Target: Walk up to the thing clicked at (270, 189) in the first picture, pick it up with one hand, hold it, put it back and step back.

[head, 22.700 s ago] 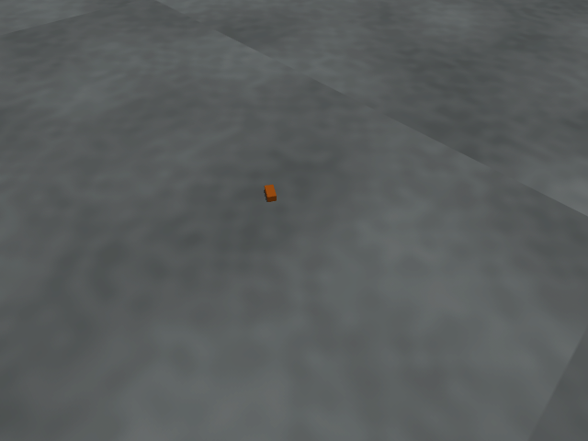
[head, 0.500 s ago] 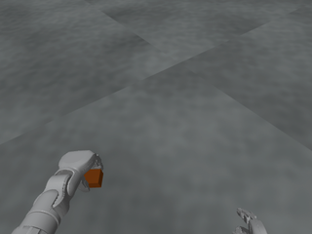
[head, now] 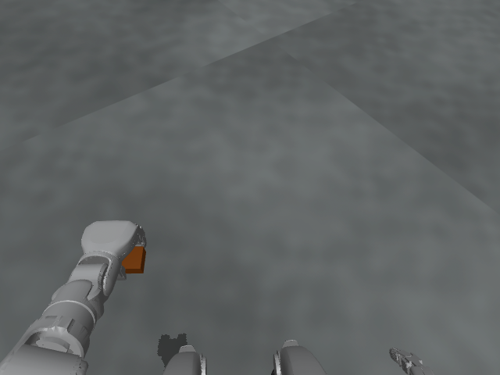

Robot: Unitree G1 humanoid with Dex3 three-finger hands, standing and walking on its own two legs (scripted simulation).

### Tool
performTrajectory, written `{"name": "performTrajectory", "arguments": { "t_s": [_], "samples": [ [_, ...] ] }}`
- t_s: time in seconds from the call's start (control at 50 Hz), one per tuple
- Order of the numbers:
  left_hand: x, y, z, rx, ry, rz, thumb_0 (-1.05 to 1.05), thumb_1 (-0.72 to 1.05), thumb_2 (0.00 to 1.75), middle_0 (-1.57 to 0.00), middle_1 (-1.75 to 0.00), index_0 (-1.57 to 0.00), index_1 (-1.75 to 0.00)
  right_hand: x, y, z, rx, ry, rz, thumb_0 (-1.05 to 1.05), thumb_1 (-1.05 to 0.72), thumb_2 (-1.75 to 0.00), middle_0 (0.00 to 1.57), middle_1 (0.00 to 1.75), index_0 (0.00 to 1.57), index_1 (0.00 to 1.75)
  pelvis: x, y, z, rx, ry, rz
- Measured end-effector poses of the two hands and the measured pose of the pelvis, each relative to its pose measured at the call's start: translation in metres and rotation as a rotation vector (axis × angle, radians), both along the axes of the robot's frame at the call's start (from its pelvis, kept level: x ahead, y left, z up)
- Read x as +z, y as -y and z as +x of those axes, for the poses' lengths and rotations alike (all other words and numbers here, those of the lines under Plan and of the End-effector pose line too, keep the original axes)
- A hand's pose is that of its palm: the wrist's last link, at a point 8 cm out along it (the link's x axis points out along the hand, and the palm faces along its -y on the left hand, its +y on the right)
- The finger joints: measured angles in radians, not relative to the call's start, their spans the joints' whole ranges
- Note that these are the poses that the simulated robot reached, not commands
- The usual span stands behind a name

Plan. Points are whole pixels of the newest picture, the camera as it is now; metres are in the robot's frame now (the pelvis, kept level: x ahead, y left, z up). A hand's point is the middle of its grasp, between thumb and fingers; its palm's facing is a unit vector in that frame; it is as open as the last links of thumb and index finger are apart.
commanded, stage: crouch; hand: left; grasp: from above
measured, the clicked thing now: (121, 260) +0.36 +0.23 -0.13
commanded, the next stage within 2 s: lower in 1.52 s
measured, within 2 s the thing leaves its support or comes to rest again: neither
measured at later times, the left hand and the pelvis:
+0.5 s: hand (145, 272) +0.40 +0.24 -0.34, palm faces -0.45 +0.02 -0.89, open 7.2 cm; pelvis -0.04 +0.01 -0.20, yaw -2 degrees
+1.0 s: hand (152, 278) +0.42 +0.25 -0.47, palm faces -0.46 +0.00 -0.89, open 7.2 cm; pelvis -0.05 +0.01 -0.31, yaw -4 degrees
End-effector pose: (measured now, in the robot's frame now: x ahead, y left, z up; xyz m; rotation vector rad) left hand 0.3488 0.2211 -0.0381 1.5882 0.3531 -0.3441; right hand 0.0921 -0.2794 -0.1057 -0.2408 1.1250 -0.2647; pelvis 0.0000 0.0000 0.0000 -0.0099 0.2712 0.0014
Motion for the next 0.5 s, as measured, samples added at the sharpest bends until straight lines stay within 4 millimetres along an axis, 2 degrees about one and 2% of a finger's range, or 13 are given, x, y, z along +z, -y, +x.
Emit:
{"name": "performTrajectory", "arguments": {
  "t_s": [0.12,0.26,0.36,0.5],
  "samples": [
    [-0.062,-0.002,0.021,0.012,0.016,0.009,0.0,0.4,0.07,-1.03,-0.09,-1.05,-0.06,-0.054,0.005,-0.047,-0.046,-0.102,-0.034,0.0,-0.9,-0.9,0.2,0.29,0.2,0.3,-0.053,-0.004,-0.013,-0.002,-0.125,-0.011],
    [-0.132,-0.006,0.039,0.027,0.02,0.012,0.0,0.39,0.12,-1.01,-0.12,-1.03,-0.1,-0.121,-0.007,-0.087,-0.085,-0.195,-0.03,0.0,-0.9,-0.9,0.2,0.29,0.2,0.3,-0.114,-0.009,-0.024,-0.006,-0.234,-0.022],
    [-0.179,-0.01,0.048,0.038,-0.001,0.005,0.0,0.4,0.13,-1.0,-0.13,-1.01,-0.12,-0.164,-0.019,-0.097,-0.079,-0.222,-0.008,0.0,-0.9,-0.9,0.2,0.29,0.2,0.3,-0.154,-0.011,-0.031,-0.007,-0.289,-0.032],
    [-0.245,-0.015,0.057,0.022,-0.023,-0.016,0.0,0.41,0.11,-0.98,-0.16,-1.0,-0.13,-0.214,-0.025,-0.091,-0.032,-0.223,0.003,0.0,-0.89,-0.9,0.2,0.3,0.21,0.3,-0.205,-0.012,-0.038,-0.006,-0.348,-0.049]
  ]
}}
